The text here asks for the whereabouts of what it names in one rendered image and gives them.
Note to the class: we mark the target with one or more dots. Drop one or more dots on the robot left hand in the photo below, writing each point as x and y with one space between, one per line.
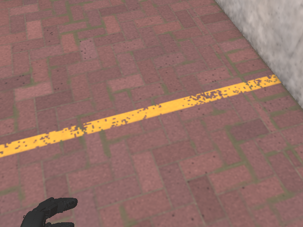
47 209

